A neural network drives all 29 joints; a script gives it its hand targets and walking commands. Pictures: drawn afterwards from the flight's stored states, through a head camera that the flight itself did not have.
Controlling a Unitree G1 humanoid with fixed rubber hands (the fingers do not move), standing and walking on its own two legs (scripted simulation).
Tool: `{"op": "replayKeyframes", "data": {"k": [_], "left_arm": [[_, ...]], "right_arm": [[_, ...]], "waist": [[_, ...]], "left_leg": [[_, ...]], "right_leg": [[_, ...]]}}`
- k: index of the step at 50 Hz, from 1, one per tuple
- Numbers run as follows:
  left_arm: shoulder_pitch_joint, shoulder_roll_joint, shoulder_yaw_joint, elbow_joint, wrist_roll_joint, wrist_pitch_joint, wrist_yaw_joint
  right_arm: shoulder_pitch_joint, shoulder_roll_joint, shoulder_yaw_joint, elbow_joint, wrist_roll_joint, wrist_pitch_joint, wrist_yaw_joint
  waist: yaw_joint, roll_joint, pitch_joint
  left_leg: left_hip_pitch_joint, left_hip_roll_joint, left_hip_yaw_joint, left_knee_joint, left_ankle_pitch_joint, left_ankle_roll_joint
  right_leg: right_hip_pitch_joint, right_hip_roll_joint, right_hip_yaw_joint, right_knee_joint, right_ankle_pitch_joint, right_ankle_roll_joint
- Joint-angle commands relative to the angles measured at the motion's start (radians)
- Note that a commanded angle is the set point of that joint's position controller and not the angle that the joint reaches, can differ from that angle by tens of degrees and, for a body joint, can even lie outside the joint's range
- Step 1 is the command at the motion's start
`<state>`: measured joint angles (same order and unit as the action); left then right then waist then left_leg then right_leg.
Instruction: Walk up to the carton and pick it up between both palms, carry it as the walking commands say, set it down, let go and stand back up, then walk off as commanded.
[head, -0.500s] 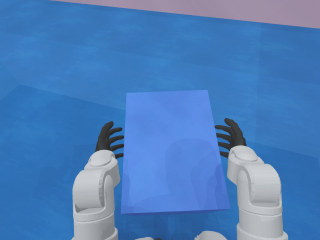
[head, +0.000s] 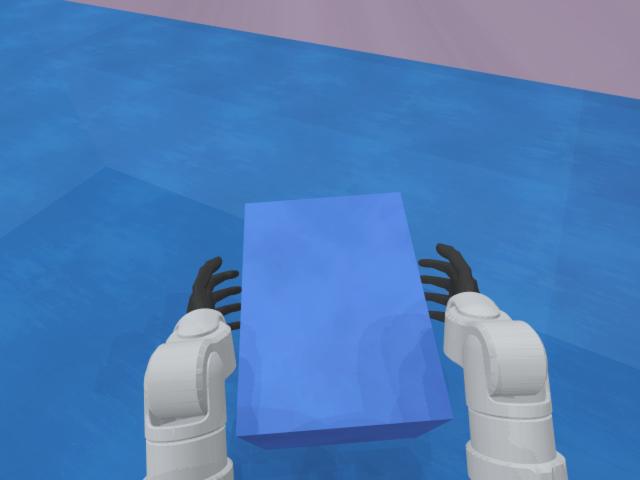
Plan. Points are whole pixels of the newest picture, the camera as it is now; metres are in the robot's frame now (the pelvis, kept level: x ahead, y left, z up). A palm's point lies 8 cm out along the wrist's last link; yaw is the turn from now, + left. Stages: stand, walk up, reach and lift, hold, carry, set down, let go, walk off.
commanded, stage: carry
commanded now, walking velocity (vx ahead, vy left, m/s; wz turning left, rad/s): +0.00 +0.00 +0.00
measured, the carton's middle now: (331, 322) +0.31 +0.00 +0.02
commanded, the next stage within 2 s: none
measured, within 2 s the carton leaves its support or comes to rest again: neither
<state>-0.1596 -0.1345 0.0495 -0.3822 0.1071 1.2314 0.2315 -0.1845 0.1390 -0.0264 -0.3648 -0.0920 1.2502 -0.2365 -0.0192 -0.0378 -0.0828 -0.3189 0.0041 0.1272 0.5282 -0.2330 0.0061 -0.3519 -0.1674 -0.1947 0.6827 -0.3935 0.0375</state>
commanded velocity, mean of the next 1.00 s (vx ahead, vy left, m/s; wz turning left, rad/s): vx -0.12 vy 0.00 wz -0.30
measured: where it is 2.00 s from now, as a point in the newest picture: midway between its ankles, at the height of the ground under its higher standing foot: outside the picture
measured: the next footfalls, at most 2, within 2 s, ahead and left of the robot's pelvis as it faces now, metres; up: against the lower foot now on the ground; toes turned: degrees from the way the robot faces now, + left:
left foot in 1.24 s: -0.03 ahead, +0.11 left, +0.00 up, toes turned -9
right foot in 1.54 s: -0.20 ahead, -0.13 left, +0.00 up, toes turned -33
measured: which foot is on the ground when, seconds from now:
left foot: down 0.00-1.00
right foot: down 0.00-1.00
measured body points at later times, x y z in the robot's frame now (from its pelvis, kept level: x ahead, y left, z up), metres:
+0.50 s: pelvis -0.03 +0.00 +0.01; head -0.06 -0.01 +0.46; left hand +0.24 +0.14 +0.11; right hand +0.24 -0.15 +0.10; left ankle +0.02 +0.11 -0.73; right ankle +0.00 -0.11 -0.73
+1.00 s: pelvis -0.09 -0.01 -0.01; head -0.08 -0.03 +0.44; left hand +0.21 +0.09 +0.08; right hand +0.16 -0.20 +0.07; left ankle +0.02 +0.11 -0.73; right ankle +0.00 -0.11 -0.73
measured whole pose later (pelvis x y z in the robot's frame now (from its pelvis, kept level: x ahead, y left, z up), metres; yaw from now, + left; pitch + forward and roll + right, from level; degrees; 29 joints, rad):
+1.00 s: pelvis -0.09 -0.01 -0.01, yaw -7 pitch +2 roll +1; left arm -0.17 -0.14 0.03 -0.42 0.09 1.23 0.23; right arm -0.15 0.13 -0.03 -0.43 -0.09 1.24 -0.24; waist -0.01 0.00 -0.01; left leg -0.47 0.14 0.21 0.63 -0.18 -0.01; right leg -0.51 -0.01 -0.09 0.65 -0.17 -0.06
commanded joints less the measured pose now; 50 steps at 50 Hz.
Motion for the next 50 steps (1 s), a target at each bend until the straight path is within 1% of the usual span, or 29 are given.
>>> {"op": "replayKeyframes", "data": {"k": [1, 2, 4, 5, 6, 7, 8, 9, 10, 12, 14, 16, 26, 29, 32, 35, 38, 41, 45, 48, 50], "left_arm": [[-0.396, -0.979, -0.558, -0.109, -0.352, -0.009, -0.239], [-0.411, -0.997, -0.572, -0.116, -0.367, -0.013, -0.244], [-0.406, -1.017, -0.581, -0.109, -0.38, -0.016, -0.249], [-0.393, -1.026, -0.584, -0.105, -0.382, -0.015, -0.25], [-0.383, -1.026, -0.583, -0.1, -0.381, -0.014, -0.251], [-0.379, -1.017, -0.58, -0.096, -0.38, -0.014, -0.252], [-0.372, -1.003, -0.572, -0.086, -0.378, -0.016, -0.253], [-0.38, -0.994, -0.567, -0.087, -0.376, -0.017, -0.254], [-0.388, -0.986, -0.563, -0.09, -0.375, -0.018, -0.254], [-0.391, -0.968, -0.554, -0.084, -0.367, -0.015, -0.25], [-0.38, -0.953, -0.544, -0.074, -0.359, -0.011, -0.245], [-0.374, -0.944, -0.535, -0.063, -0.351, -0.008, -0.24], [-0.379, -0.93, -0.508, -0.042, -0.333, -0.009, -0.228], [-0.372, -0.929, -0.513, -0.053, -0.342, -0.005, -0.227], [-0.364, -0.929, -0.519, -0.064, -0.354, -0.001, -0.231], [-0.362, -0.938, -0.526, -0.082, -0.364, 0.0, -0.237], [-0.36, -0.946, -0.531, -0.103, -0.37, -0.005, -0.241], [-0.35, -0.949, -0.533, -0.123, -0.369, -0.011, -0.242], [-0.333, -0.949, -0.537, -0.141, -0.364, -0.017, -0.241], [-0.325, -0.948, -0.54, -0.144, -0.363, -0.017, -0.241], [-0.322, -0.949, -0.541, -0.14, -0.365, -0.015, -0.243]], "right_arm": [[-0.326, 0.992, 0.498, -0.085, 0.34, -0.027, 0.245], [-0.331, 0.998, 0.499, -0.102, 0.338, -0.034, 0.246], [-0.334, 1.002, 0.49, -0.11, 0.331, -0.041, 0.245], [-0.329, 1.003, 0.488, -0.112, 0.327, -0.044, 0.245], [-0.322, 0.998, 0.485, -0.107, 0.322, -0.044, 0.245], [-0.314, 0.988, 0.481, -0.099, 0.316, -0.042, 0.245], [-0.315, 0.974, 0.482, -0.098, 0.313, -0.04, 0.245], [-0.33, 0.973, 0.491, -0.102, 0.313, -0.037, 0.245], [-0.343, 0.971, 0.496, -0.106, 0.314, -0.035, 0.245], [-0.352, 0.955, 0.494, -0.105, 0.314, -0.029, 0.244], [-0.348, 0.939, 0.491, -0.101, 0.316, -0.024, 0.241], [-0.349, 0.93, 0.489, -0.096, 0.32, -0.021, 0.241], [-0.366, 0.917, 0.481, -0.083, 0.324, -0.017, 0.237], [-0.346, 0.925, 0.48, -0.09, 0.318, -0.016, 0.23], [-0.327, 0.932, 0.478, -0.096, 0.315, -0.015, 0.224], [-0.325, 0.949, 0.486, -0.111, 0.32, -0.018, 0.223], [-0.329, 0.966, 0.5, -0.132, 0.329, -0.024, 0.225], [-0.333, 0.978, 0.517, -0.154, 0.341, -0.03, 0.229], [-0.329, 0.984, 0.533, -0.172, 0.353, -0.034, 0.235], [-0.323, 0.983, 0.537, -0.174, 0.352, -0.033, 0.237], [-0.322, 0.981, 0.535, -0.17, 0.349, -0.031, 0.237]], "waist": [[-0.003, 0.254, -0.283], [0.001, 0.215, -0.269], [0.018, 0.184, -0.239], [0.024, 0.177, -0.246], [0.027, 0.165, -0.262], [0.029, 0.143, -0.277], [0.028, 0.091, -0.27], [0.026, 0.026, -0.252], [0.024, -0.007, -0.227], [0.022, 0.011, -0.197], [0.022, 0.037, -0.197], [0.024, 0.052, -0.202], [0.025, 0.047, -0.206], [0.021, 0.047, -0.205], [0.019, 0.044, -0.226], [0.018, 0.028, -0.238], [0.017, 0.0, -0.244], [0.016, -0.009, -0.247], [0.017, 0.016, -0.25], [0.02, 0.032, -0.237], [0.025, 0.039, -0.222]], "left_leg": [[0.278, 0.332, -0.332, -0.139, 0.65, 0.155], [0.258, 0.31, -0.292, -0.132, 0.591, 0.154], [0.166, 0.241, -0.193, -0.114, 0.429, 0.113], [0.139, 0.215, -0.164, -0.105, 0.37, 0.095], [0.113, 0.197, -0.149, -0.102, 0.311, 0.081], [0.082, 0.181, -0.144, -0.102, 0.246, 0.066], [0.04, 0.157, -0.132, -0.109, 0.124, 0.045], [0.028, 0.135, -0.127, -0.105, 0.005, 0.03], [0.024, 0.125, -0.13, -0.103, -0.046, 0.024], [0.012, 0.136, -0.152, -0.128, -0.056, 0.021], [-0.005, 0.159, -0.173, -0.158, -0.041, 0.024], [-0.018, 0.162, -0.174, -0.168, -0.039, 0.022], [-0.024, 0.143, -0.145, -0.145, -0.029, 0.002], [0.001, 0.178, -0.126, -0.087, 0.069, -0.009], [0.004, 0.19, -0.104, -0.039, 0.106, -0.002], [-0.004, 0.192, -0.082, -0.004, 0.08, 0.0], [-0.013, 0.182, -0.058, 0.024, 0.012, -0.004], [-0.012, 0.177, -0.055, 0.03, -0.045, -0.003], [0.001, 0.204, -0.07, 0.001, -0.098, 0.012], [-0.011, 0.228, -0.075, -0.02, -0.171, 0.026], [-0.032, 0.24, -0.075, -0.024, -0.231, 0.033]], "right_leg": [[-0.112, 0.037, 0.04, 0.087, -0.216, 0.031], [-0.101, 0.042, 0.045, 0.074, -0.178, 0.026], [-0.014, 0.063, 0.02, -0.055, 0.014, 0.015], [0.042, 0.072, 0.004, -0.128, 0.097, 0.012], [0.101, 0.067, 0.005, -0.181, 0.153, 0.01], [0.149, 0.045, 0.029, -0.203, 0.191, 0.003], [0.161, 0.011, 0.076, -0.204, 0.232, -0.012], [0.147, -0.018, 0.114, -0.23, 0.229, -0.022], [0.121, -0.028, 0.13, -0.255, 0.179, -0.029], [0.085, -0.016, 0.12, -0.263, 0.101, -0.029], [0.095, 0.004, 0.097, -0.242, 0.115, -0.027], [0.108, 0.006, 0.095, -0.237, 0.127, -0.028], [0.102, -0.003, 0.123, -0.282, 0.115, -0.045], [0.062, -0.022, 0.126, -0.225, 0.238, -0.038], [0.048, -0.017, 0.139, -0.177, 0.342, -0.049], [0.04, -0.02, 0.166, -0.16, 0.411, -0.065], [0.03, -0.035, 0.211, -0.173, 0.432, -0.082], [0.007, -0.037, 0.248, -0.184, 0.409, -0.095], [-0.034, -0.006, 0.257, -0.172, 0.325, -0.096], [-0.064, 0.024, 0.262, -0.163, 0.221, -0.097], [-0.083, 0.043, 0.274, -0.16, 0.123, -0.1]]}}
